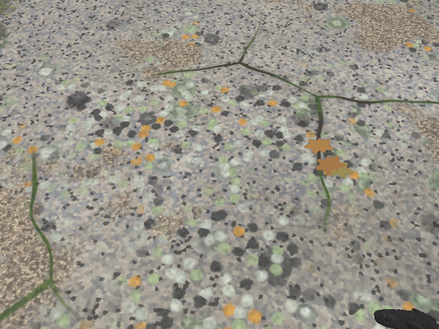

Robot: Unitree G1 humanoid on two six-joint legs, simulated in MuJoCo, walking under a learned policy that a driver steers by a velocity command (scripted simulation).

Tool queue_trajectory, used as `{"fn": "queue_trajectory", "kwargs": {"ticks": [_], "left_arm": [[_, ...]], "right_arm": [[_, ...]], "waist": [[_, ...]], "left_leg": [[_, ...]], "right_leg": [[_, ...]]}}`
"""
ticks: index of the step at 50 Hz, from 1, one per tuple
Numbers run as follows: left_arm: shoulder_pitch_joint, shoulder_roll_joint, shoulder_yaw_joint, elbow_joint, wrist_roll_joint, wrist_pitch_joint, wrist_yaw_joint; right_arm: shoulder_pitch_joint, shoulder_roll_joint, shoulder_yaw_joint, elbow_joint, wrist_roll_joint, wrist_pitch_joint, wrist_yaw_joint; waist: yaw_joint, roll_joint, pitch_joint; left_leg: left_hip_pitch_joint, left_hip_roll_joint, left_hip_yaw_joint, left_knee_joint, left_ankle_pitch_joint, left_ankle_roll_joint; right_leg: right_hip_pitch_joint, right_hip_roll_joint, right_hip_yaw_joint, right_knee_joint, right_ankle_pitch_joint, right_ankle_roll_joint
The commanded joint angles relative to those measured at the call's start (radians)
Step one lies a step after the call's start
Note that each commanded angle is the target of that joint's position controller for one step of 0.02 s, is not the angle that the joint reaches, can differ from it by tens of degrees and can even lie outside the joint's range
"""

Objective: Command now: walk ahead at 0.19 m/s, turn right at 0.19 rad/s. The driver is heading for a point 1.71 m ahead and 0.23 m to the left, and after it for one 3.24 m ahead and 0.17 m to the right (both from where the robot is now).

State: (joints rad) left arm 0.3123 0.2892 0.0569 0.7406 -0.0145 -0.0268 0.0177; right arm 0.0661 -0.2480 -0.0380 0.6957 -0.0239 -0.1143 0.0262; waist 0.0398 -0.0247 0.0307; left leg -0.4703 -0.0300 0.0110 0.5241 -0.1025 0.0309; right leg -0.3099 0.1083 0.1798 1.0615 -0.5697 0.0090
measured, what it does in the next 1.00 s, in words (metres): steps on the spot: right foot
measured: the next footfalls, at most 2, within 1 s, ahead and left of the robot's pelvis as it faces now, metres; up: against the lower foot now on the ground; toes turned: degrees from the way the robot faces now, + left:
right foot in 0.26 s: +0.12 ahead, -0.14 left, +0.00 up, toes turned +2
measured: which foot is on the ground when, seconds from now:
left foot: down 0.00-1.00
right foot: up 0.00-0.24, down 0.26-1.00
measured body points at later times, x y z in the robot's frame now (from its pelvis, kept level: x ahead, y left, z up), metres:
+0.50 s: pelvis +0.08 -0.01 +0.01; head +0.09 -0.01 +0.46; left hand +0.20 +0.24 -0.11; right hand +0.20 -0.26 -0.12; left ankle +0.11 +0.11 -0.72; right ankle +0.08 -0.14 -0.72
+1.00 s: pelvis +0.10 -0.01 +0.01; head +0.10 -0.01 +0.46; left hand +0.17 +0.24 -0.13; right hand +0.18 -0.27 -0.13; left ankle +0.11 +0.11 -0.72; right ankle +0.08 -0.14 -0.72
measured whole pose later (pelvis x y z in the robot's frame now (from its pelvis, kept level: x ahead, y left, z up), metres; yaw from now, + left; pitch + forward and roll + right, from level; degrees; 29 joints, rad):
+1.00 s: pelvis +0.10 -0.01 +0.01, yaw +0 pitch -2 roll +0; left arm 0.25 0.21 0.04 0.91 0.00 0.00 0.04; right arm 0.14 -0.22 -0.03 1.03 0.00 0.01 -0.03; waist -0.01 0.00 0.03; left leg -0.24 0.00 0.00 0.55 -0.28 0.00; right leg -0.19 0.00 0.04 0.54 -0.32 0.02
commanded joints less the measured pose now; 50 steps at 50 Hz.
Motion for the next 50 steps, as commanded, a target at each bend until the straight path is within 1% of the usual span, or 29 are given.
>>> {"fn": "queue_trajectory", "kwargs": {"ticks": [1, 2, 3, 4, 5, 6, 7, 8, 9, 10, 11, 12, 13, 14, 15, 16, 17, 19, 21, 24, 28, 33, 40, 48, 49, 50], "left_arm": [[0.009, 0.131, 0.029, -0.07, 0.002, 0.021, 0.006], [-0.005, 0.112, 0.029, -0.076, 0.009, 0.037, 0.01], [0.019, 0.074, 0.02, -0.07, 0.01, 0.049, 0.012], [0.039, 0.045, 0.012, -0.06, 0.013, 0.052, 0.015], [0.046, 0.026, 0.006, -0.055, 0.017, 0.05, 0.018], [0.039, 0.019, 0.002, -0.052, 0.02, 0.047, 0.019], [0.033, 0.023, 0.002, -0.049, 0.019, 0.045, 0.019], [0.026, 0.032, 0.004, -0.046, 0.018, 0.047, 0.019], [0.019, 0.037, 0.006, -0.043, 0.018, 0.05, 0.017], [0.012, 0.035, 0.007, -0.04, 0.021, 0.052, 0.015], [-0.004, 0.034, 0.007, -0.041, 0.028, 0.055, 0.013], [-0.032, 0.043, 0.008, -0.054, 0.041, 0.056, 0.014], [-0.05, 0.072, 0.01, -0.074, 0.049, 0.054, 0.018], [-0.08, 0.138, 0.026, -0.07, 0.038, 0.055, 0.021], [-0.079, 0.095, 0.023, -0.061, 0.035, 0.05, 0.016], [-0.082, 0.058, 0.012, -0.058, 0.039, 0.041, 0.014], [-0.09, 0.047, 0.008, -0.055, 0.041, 0.032, 0.012], [-0.085, 0.041, 0.007, -0.051, 0.035, 0.015, 0.011], [-0.068, 0.046, 0.008, -0.044, 0.028, 0.008, 0.013], [-0.064, 0.046, 0.008, -0.039, 0.026, 0.009, 0.015], [-0.061, 0.041, 0.008, -0.027, 0.024, 0.014, 0.017], [-0.059, 0.034, 0.008, -0.001, 0.023, 0.016, 0.019], [-0.057, 0.026, 0.009, 0.053, 0.022, 0.017, 0.023], [-0.049, 0.02, 0.008, 0.128, 0.021, 0.017, 0.028], [-0.025, 0.01, 0.006, 0.149, 0.02, 0.018, 0.028], [-0.016, 0.019, 0.01, 0.161, 0.014, 0.02, 0.029]], "right_arm": [[0.1, -0.091, -0.019, -0.029, 0.012, 0.028, -0.005], [0.05, -0.071, -0.007, -0.029, 0.007, 0.032, -0.004], [0.019, -0.084, -0.011, -0.022, 0.001, 0.038, -0.002], [0.003, -0.096, -0.015, -0.017, -0.004, 0.042, -0.002], [0.003, -0.104, -0.018, -0.009, -0.005, 0.043, -0.004], [0.015, -0.111, -0.02, 0.001, -0.003, 0.044, -0.007], [0.027, -0.117, -0.022, 0.011, 0.002, 0.047, -0.009], [0.034, -0.119, -0.022, 0.019, 0.007, 0.052, -0.011], [0.03, -0.119, -0.02, 0.023, 0.012, 0.058, -0.012], [0.017, -0.116, -0.016, 0.026, 0.016, 0.064, -0.013], [0.017, -0.104, -0.009, 0.031, 0.019, 0.069, -0.011], [0.041, -0.079, 0.001, 0.045, 0.016, 0.07, -0.009], [0.06, -0.062, 0.01, 0.054, 0.005, 0.069, -0.007], [0.11, -0.074, 0.004, 0.057, 0.001, 0.069, -0.005], [0.087, -0.082, 0.003, 0.064, 0.0, 0.072, -0.01], [0.074, -0.085, 0.001, 0.065, 0.004, 0.075, -0.014], [0.077, -0.075, 0.003, 0.073, 0.007, 0.078, -0.02], [0.095, -0.074, 0.002, 0.086, 0.004, 0.081, -0.025], [0.093, -0.072, 0.002, 0.096, 0.007, 0.079, -0.025], [0.085, -0.071, 0.001, 0.113, 0.014, 0.08, -0.024], [0.081, -0.075, -0.001, 0.142, 0.018, 0.089, -0.028], [0.075, -0.08, -0.004, 0.182, 0.021, 0.099, -0.037], [0.066, -0.083, -0.007, 0.238, 0.022, 0.109, -0.048], [0.068, -0.078, -0.008, 0.298, 0.023, 0.114, -0.055], [0.089, -0.068, -0.006, 0.316, 0.023, 0.116, -0.056], [0.1, -0.081, -0.012, 0.326, 0.03, 0.118, -0.057]], "waist": [[-0.061, 0.074, -0.182], [-0.027, 0.085, -0.135], [-0.001, 0.125, -0.107], [0.008, 0.158, -0.105], [0.007, 0.174, -0.122], [-0.001, 0.173, -0.151], [-0.009, 0.169, -0.179], [-0.013, 0.162, -0.195], [-0.011, 0.154, -0.193], [-0.004, 0.147, -0.176], [-0.001, 0.14, -0.149], [-0.007, 0.123, -0.117], [-0.02, 0.078, -0.093], [-0.08, -0.034, -0.048], [-0.055, -0.058, -0.03], [-0.052, -0.061, -0.012], [-0.056, -0.066, -0.011], [-0.058, -0.063, -0.029], [-0.051, -0.035, -0.054], [-0.046, -0.011, -0.07], [-0.046, 0.014, -0.072], [-0.048, 0.024, -0.065], [-0.05, 0.022, -0.046], [-0.051, 0.022, -0.023], [-0.05, 0.024, -0.043], [-0.051, 0.028, -0.022]], "left_leg": [[0.417, 0.342, -0.382, -0.146, 0.307, 0.227], [0.296, 0.301, -0.322, -0.182, 0.261, 0.201], [0.194, 0.251, -0.253, -0.214, 0.254, 0.18], [0.141, 0.216, -0.194, -0.225, 0.303, 0.178], [0.135, 0.207, -0.161, -0.221, 0.368, 0.186], [0.156, 0.213, -0.152, -0.212, 0.403, 0.194], [0.179, 0.225, -0.156, -0.206, 0.391, 0.2], [0.191, 0.234, -0.161, -0.204, 0.329, 0.201], [0.182, 0.233, -0.163, -0.204, 0.222, 0.193], [0.153, 0.221, -0.16, -0.206, 0.077, 0.176], [0.119, 0.198, -0.158, -0.21, -0.085, 0.147], [0.081, 0.172, -0.159, -0.212, -0.23, 0.098], [0.048, 0.14, -0.144, -0.184, -0.34, 0.048], [0.057, 0.067, -0.076, -0.167, -0.353, 0.011], [0.132, 0.05, -0.041, -0.129, -0.294, -0.01], [0.159, 0.05, -0.039, -0.107, -0.252, -0.011], [0.176, 0.055, -0.038, -0.092, -0.212, -0.004], [0.188, 0.055, -0.035, -0.07, -0.131, 0.004], [0.205, 0.058, -0.034, -0.053, -0.061, 0.006], [0.222, 0.062, -0.035, -0.036, 0.007, 0.004], [0.239, 0.065, -0.037, -0.026, 0.046, 0.0], [0.256, 0.069, -0.041, -0.025, 0.062, -0.002], [0.265, 0.07, -0.043, -0.041, 0.043, -0.004], [0.265, 0.066, -0.042, -0.068, -0.003, -0.005], [0.272, 0.055, -0.031, -0.076, -0.115, -0.002], [0.252, 0.04, -0.023, -0.073, -0.299, 0.01]], "right_leg": [[-0.312, -0.108, -0.018, 0.201, 0.005, 0.045], [-0.246, -0.148, -0.033, 0.103, 0.038, 0.045], [-0.158, -0.152, -0.073, -0.003, 0.069, 0.048], [-0.086, -0.143, -0.109, -0.093, 0.091, 0.054], [-0.037, -0.14, -0.126, -0.17, 0.112, 0.058], [-0.004, -0.143, -0.128, -0.236, 0.156, 0.056], [0.023, -0.144, -0.129, -0.289, 0.211, 0.054], [0.051, -0.144, -0.131, -0.338, 0.259, 0.05], [0.085, -0.142, -0.136, -0.395, 0.307, 0.042], [0.129, -0.134, -0.149, -0.469, 0.365, 0.031], [0.169, -0.126, -0.157, -0.538, 0.402, 0.015], [0.195, -0.149, -0.126, -0.588, 0.433, -0.004], [0.209, -0.214, -0.052, -0.621, 0.453, -0.032], [0.118, -0.225, -0.035, -0.61, 0.33, -0.064], [0.022, -0.196, -0.051, -0.633, 0.18, -0.065], [-0.014, -0.184, -0.057, -0.647, 0.163, -0.051], [-0.021, -0.179, -0.062, -0.645, 0.212, -0.036], [0.01, -0.175, -0.07, -0.617, 0.329, -0.024], [0.04, -0.172, -0.076, -0.589, 0.412, -0.023], [0.064, -0.165, -0.084, -0.566, 0.485, -0.024], [0.078, -0.157, -0.091, -0.557, 0.529, -0.025], [0.086, -0.149, -0.1, -0.561, 0.545, -0.024], [0.092, -0.14, -0.114, -0.581, 0.523, -0.019], [0.091, -0.132, -0.128, -0.61, 0.471, -0.013], [0.1, -0.121, -0.141, -0.617, 0.366, -0.016], [0.076, -0.102, -0.155, -0.607, 0.192, -0.028]]}}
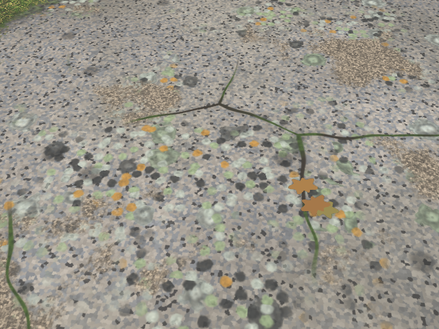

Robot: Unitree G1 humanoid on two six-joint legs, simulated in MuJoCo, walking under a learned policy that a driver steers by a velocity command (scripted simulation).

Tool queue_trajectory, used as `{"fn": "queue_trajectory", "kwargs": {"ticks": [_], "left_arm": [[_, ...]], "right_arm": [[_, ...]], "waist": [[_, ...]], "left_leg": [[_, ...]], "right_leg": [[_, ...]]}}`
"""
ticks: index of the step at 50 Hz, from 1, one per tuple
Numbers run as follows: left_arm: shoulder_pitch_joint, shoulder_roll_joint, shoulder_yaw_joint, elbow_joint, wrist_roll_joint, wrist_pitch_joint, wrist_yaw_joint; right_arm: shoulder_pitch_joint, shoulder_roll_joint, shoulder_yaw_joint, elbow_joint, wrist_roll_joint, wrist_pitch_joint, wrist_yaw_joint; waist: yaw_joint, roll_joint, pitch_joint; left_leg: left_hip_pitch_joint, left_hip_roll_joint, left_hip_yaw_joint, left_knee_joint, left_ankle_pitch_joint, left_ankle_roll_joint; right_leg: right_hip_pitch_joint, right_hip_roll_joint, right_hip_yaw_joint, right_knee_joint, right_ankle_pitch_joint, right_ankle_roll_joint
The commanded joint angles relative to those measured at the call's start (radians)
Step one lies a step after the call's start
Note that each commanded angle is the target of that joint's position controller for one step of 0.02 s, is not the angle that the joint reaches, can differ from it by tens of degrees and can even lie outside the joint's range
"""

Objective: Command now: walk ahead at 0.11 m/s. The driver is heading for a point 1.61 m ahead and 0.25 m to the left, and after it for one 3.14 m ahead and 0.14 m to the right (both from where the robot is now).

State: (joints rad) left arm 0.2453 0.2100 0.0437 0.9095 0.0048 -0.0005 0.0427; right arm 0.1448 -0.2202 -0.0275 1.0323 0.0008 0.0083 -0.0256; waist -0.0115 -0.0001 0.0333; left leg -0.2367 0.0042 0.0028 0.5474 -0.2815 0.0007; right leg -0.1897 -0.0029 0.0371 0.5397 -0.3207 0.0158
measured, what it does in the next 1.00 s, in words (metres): walks ahead: left foot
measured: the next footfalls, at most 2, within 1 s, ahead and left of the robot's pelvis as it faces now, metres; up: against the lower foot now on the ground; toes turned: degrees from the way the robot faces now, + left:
left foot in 0.62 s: +0.39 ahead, +0.12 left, +0.00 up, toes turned +2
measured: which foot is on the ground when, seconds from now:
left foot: down 0.00-0.22, up 0.24-0.60, down 0.62-1.00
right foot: down 0.00-0.62, up 0.64-1.00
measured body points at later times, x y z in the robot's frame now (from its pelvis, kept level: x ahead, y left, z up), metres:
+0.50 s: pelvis +0.13 -0.01 +0.01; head +0.16 -0.02 +0.45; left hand +0.03 +0.22 -0.13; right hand +0.33 -0.25 -0.11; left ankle +0.28 +0.12 -0.69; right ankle -0.01 -0.13 -0.73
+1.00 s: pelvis +0.40 +0.04 +0.01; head +0.42 +0.03 +0.46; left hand +0.58 +0.29 -0.09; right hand +0.38 -0.22 -0.13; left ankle +0.35 +0.12 -0.73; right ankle +0.60 -0.15 -0.67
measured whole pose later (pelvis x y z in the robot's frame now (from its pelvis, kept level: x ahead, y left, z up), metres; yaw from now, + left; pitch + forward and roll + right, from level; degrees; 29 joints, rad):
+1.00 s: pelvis +0.40 +0.04 +0.01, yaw +0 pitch +1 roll +2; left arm 0.09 0.26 0.07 0.88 -0.01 -0.09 0.01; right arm 0.37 -0.23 -0.04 1.03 0.00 -0.09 0.00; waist -0.07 -0.03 -0.01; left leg -0.03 -0.08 0.05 0.19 -0.19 0.07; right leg -0.71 -0.14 0.04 0.73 0.07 -0.01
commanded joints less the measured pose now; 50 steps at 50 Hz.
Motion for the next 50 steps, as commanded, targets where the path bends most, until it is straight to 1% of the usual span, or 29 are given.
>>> {"fn": "queue_trajectory", "kwargs": {"ticks": [1, 2, 4, 7, 8, 10, 11, 12, 13, 14, 15, 17, 20, 23, 25, 27, 29, 30, 31, 32, 33, 34, 35, 36, 37, 39, 41, 45, 50], "left_arm": [[0.049, 0.108, 0.026, -0.006, -0.009, -0.007, 0.006], [0.04, 0.109, 0.026, -0.011, -0.012, -0.012, 0.008], [0.036, 0.092, 0.021, -0.013, -0.022, -0.04, 0.005], [0.009, 0.047, 0.014, -0.019, -0.029, -0.082, -0.015], [0.01, 0.046, 0.015, -0.015, -0.03, -0.089, -0.021], [0.106, 0.034, 0.014, 0.025, -0.032, -0.096, -0.028], [0.208, 0.062, 0.023, 0.065, -0.031, -0.099, -0.028], [0.328, 0.144, 0.047, 0.111, -0.036, -0.104, -0.025], [0.396, 0.233, 0.069, 0.122, -0.032, -0.11, -0.036], [0.382, 0.167, 0.048, 0.115, -0.01, -0.118, -0.04], [0.348, 0.132, 0.037, 0.105, -0.003, -0.122, -0.043], [0.292, 0.113, 0.023, 0.092, -0.013, -0.112, -0.049], [0.276, 0.069, 0.002, 0.09, -0.007, -0.086, -0.037], [0.259, 0.127, 0.009, 0.08, -0.004, -0.085, -0.019], [0.278, 0.164, 0.021, 0.096, -0.016, -0.095, -0.016], [0.269, 0.165, 0.027, 0.107, -0.027, -0.097, -0.016], [0.246, 0.179, 0.034, 0.107, -0.022, -0.087, -0.017], [0.235, 0.177, 0.034, 0.104, -0.015, -0.077, -0.017], [0.223, 0.168, 0.029, 0.093, -0.007, -0.07, -0.018], [0.266, 0.106, 0.01, 0.069, 0.008, -0.071, -0.024], [0.359, -0.025, -0.025, 0.078, -0.008, -0.095, -0.033], [0.268, 0.078, 0.001, 0.066, -0.037, -0.118, -0.037], [0.167, 0.131, 0.015, 0.034, -0.054, -0.131, -0.038], [0.119, 0.137, 0.019, 0.023, -0.047, -0.135, -0.029], [0.107, 0.132, 0.028, 0.022, -0.033, -0.128, -0.021], [0.15, 0.09, 0.029, 0.026, -0.028, -0.102, -0.018], [0.111, 0.086, 0.032, 0.009, -0.024, -0.085, -0.015], [-0.065, 0.103, 0.037, -0.053, -0.007, -0.085, -0.018], [-0.247, 0.077, 0.018, -0.099, -0.017, -0.098, -0.043]], "right_arm": [[0.026, -0.125, -0.028, -0.008, 0.013, -0.004, -0.007], [0.028, -0.131, -0.03, -0.012, 0.016, -0.009, -0.008], [0.063, -0.137, -0.033, -0.01, 0.025, -0.036, -0.005], [0.135, -0.183, -0.05, 0.009, 0.027, -0.066, 0.006], [0.129, -0.187, -0.051, 0.004, 0.028, -0.069, 0.009], [0.027, -0.176, -0.046, -0.035, 0.034, -0.069, 0.014], [-0.06, -0.14, -0.035, -0.071, 0.038, -0.071, 0.017], [-0.114, -0.074, -0.019, -0.104, 0.037, -0.087, 0.018], [-0.13, -0.084, -0.02, -0.138, 0.031, -0.111, 0.019], [-0.13, -0.126, -0.032, -0.134, 0.031, -0.123, 0.024], [-0.084, -0.117, -0.031, -0.121, 0.04, -0.129, 0.034], [-0.087, -0.105, -0.031, -0.119, 0.039, -0.131, 0.045], [-0.134, -0.057, -0.02, -0.141, 0.027, -0.121, 0.063], [-0.259, -0.02, 0.0, -0.195, 0.02, -0.11, 0.069], [-0.285, -0.054, -0.003, -0.218, 0.027, -0.102, 0.069], [-0.284, -0.095, -0.012, -0.233, 0.031, -0.1, 0.069], [-0.2, -0.142, -0.036, -0.221, 0.027, -0.103, 0.067], [-0.071, -0.171, -0.056, -0.184, 0.029, -0.101, 0.063], [0.094, -0.207, -0.078, -0.135, 0.033, -0.095, 0.057], [0.25, -0.281, -0.097, -0.105, 0.014, -0.088, 0.046], [0.289, -0.294, -0.089, -0.089, 0.005, -0.09, 0.058], [0.21, -0.212, -0.066, -0.094, 0.016, -0.098, 0.063], [0.114, -0.17, -0.054, -0.112, 0.02, -0.106, 0.062], [0.031, -0.154, -0.048, -0.13, 0.01, -0.113, 0.065], [-0.009, -0.127, -0.04, -0.134, -0.004, -0.12, 0.07], [-0.013, -0.095, -0.029, -0.118, -0.011, -0.124, 0.072], [0.025, -0.114, -0.03, -0.097, -0.004, -0.126, 0.062], [0.115, -0.159, -0.037, -0.076, -0.005, -0.119, 0.032], [0.22, -0.174, -0.036, -0.054, 0.011, -0.108, 0.019]], "waist": [[-0.001, 0.01, 0.013], [-0.004, 0.02, 0.06], [-0.014, 0.051, 0.111], [-0.023, 0.16, 0.082], [-0.014, 0.166, 0.081], [0.06, 0.156, 0.086], [0.11, 0.091, 0.086], [0.138, -0.122, 0.077], [0.154, -0.306, 0.064], [0.132, -0.202, 0.068], [0.096, -0.135, 0.055], [0.067, -0.071, 0.058], [0.06, -0.093, 0.064], [0.073, -0.099, 0.095], [0.065, -0.127, 0.107], [0.041, -0.126, 0.111], [-0.019, -0.139, 0.033], [-0.083, -0.142, -0.05], [-0.155, -0.128, -0.146], [-0.164, 0.049, -0.284], [-0.103, 0.305, -0.429], [-0.107, 0.218, -0.293], [-0.081, 0.147, -0.144], [-0.043, 0.047, -0.091], [-0.009, 0.035, -0.059], [0.039, 0.076, -0.055], [0.045, 0.071, -0.014], [0.009, 0.033, 0.027], [-0.053, 0.035, 0.042]], "left_leg": [[-0.018, 0.007, -0.028, -0.104, -0.3, 0.058], [-0.059, 0.026, -0.061, -0.124, -0.419, 0.078], [-0.063, 0.086, -0.157, -0.164, -0.498, 0.121], [0.012, 0.242, -0.409, -0.29, -0.531, 0.215], [-0.021, 0.27, -0.454, -0.322, -0.518, 0.234], [-0.169, 0.222, -0.365, -0.288, -0.436, 0.197], [-0.261, 0.144, -0.234, -0.18, -0.329, 0.141], [-0.408, 0.008, -0.024, 0.107, -0.167, 0.058], [-0.582, -0.039, 0.036, 0.35, -0.181, 0.029], [-0.686, -0.004, -0.034, 0.528, -0.263, 0.042], [-0.731, 0.029, -0.058, 0.615, -0.208, 0.064], [-0.763, 0.082, -0.041, 0.616, -0.088, 0.078], [-0.636, 0.087, 0.018, 0.443, 0.053, 0.046], [-0.401, 0.031, 0.07, 0.158, 0.229, 0.018], [-0.313, 0.02, 0.062, 0.078, 0.275, 0.025], [-0.293, 0.02, 0.042, 0.016, 0.277, 0.053], [-0.176, -0.012, 0.056, 0.008, 0.237, 0.09], [-0.018, -0.042, 0.076, 0.015, 0.217, 0.114], [0.215, -0.024, 0.053, 0.023, 0.209, 0.141], [0.535, 0.201, -0.256, -0.001, 0.074, 0.221], [0.675, 0.391, -0.746, -0.218, -0.172, 0.35], [0.562, 0.348, -0.752, -0.3, -0.247, 0.302], [0.395, 0.325, -0.588, -0.312, -0.181, 0.261], [0.236, 0.293, -0.471, -0.334, -0.061, 0.24], [0.119, 0.255, -0.374, -0.354, 0.045, 0.227], [0.021, 0.213, -0.276, -0.404, 0.081, 0.228], [-0.024, 0.205, -0.223, -0.446, 0.096, 0.243], [0.038, 0.207, -0.177, -0.472, 0.173, 0.242], [0.104, 0.175, -0.086, -0.46, 0.235, 0.201]], "right_leg": [[-0.092, 0.016, -0.012, -0.079, -0.225, -0.052], [-0.141, 0.01, -0.003, -0.078, -0.328, -0.066], [-0.214, -0.002, 0.009, -0.041, -0.341, -0.083], [-0.254, 0.02, -0.056, 0.119, -0.149, -0.08], [-0.212, 0.016, -0.056, 0.126, -0.122, -0.093], [-0.006, 0.01, -0.049, -0.011, -0.109, -0.131], [0.112, -0.026, 0.023, -0.111, -0.11, -0.15], [0.252, -0.144, 0.261, -0.234, -0.185, -0.206], [0.384, -0.335, 0.566, -0.335, -0.043, -0.294], [0.421, -0.365, 0.591, -0.309, 0.088, -0.309], [0.449, -0.349, 0.519, -0.288, 0.176, -0.286], [0.436, -0.315, 0.361, -0.313, 0.331, -0.241], [0.311, -0.226, 0.176, -0.374, 0.41, -0.195], [0.102, -0.167, 0.069, -0.441, 0.348, -0.181], [0.084, -0.199, 0.07, -0.475, 0.323, -0.185], [0.153, -0.233, 0.061, -0.448, 0.397, -0.17], [0.232, -0.244, 0.029, -0.307, 0.732, -0.14], [0.223, -0.221, -0.001, -0.152, 0.892, -0.12], [0.118, -0.18, -0.024, 0.058, 0.883, -0.092], [-0.172, -0.088, -0.06, 0.415, 0.516, -0.055], [-0.4, 0.072, 0.041, 0.715, -0.228, -0.024], [-0.501, 0.017, 0.112, 0.837, -0.215, -0.048], [-0.544, -0.036, 0.075, 0.839, -0.121, -0.07], [-0.489, -0.089, 0.059, 0.789, -0.02, -0.078], [-0.432, -0.123, 0.051, 0.741, 0.033, -0.08], [-0.352, -0.153, 0.054, 0.679, 0.066, -0.082], [-0.385, -0.166, 0.039, 0.608, 0.091, -0.066], [-0.535, -0.17, 0.027, 0.381, 0.296, -0.024], [-0.473, -0.111, -0.031, 0.099, 0.464, -0.017]]}}
Velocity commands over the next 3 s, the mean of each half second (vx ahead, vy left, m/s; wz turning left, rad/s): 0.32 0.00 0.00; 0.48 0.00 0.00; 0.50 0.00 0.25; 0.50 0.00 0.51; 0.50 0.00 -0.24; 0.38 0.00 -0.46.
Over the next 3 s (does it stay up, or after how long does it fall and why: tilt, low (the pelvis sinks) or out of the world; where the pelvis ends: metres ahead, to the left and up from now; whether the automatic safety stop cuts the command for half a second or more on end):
stays up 1.48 0.26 0.01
